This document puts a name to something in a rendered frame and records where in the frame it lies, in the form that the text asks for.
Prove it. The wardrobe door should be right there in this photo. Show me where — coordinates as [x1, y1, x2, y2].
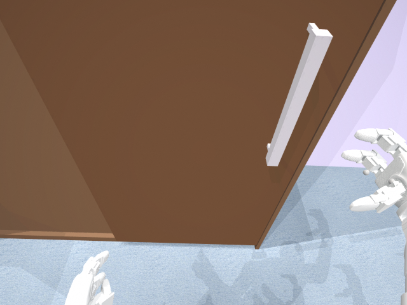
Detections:
[0, 20, 112, 233]
[0, 0, 384, 245]

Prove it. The handle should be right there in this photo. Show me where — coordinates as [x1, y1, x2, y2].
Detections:
[266, 23, 333, 166]

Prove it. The left robot hand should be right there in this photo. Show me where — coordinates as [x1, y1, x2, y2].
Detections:
[65, 250, 114, 305]

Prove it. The right robot hand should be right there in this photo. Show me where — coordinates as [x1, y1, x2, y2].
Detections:
[341, 128, 407, 213]

